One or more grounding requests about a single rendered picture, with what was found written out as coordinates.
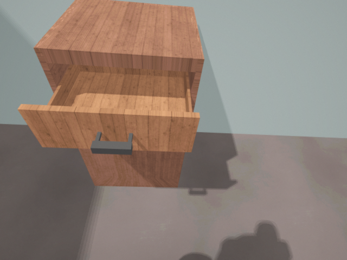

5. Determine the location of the drawer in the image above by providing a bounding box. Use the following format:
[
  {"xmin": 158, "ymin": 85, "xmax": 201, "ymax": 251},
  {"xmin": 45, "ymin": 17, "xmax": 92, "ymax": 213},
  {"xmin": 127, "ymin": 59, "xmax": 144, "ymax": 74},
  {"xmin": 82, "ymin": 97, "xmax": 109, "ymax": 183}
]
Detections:
[{"xmin": 18, "ymin": 64, "xmax": 200, "ymax": 152}]

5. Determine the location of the cabinet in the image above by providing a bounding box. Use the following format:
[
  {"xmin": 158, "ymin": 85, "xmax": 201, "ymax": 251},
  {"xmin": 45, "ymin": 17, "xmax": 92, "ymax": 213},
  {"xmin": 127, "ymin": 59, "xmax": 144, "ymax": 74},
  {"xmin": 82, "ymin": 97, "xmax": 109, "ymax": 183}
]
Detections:
[{"xmin": 34, "ymin": 0, "xmax": 204, "ymax": 187}]

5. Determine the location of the handle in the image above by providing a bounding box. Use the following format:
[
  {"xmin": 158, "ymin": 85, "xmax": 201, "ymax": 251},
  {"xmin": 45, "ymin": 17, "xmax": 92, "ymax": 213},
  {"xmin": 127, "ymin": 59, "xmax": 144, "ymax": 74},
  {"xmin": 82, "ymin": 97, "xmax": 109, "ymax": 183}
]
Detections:
[{"xmin": 91, "ymin": 132, "xmax": 133, "ymax": 155}]

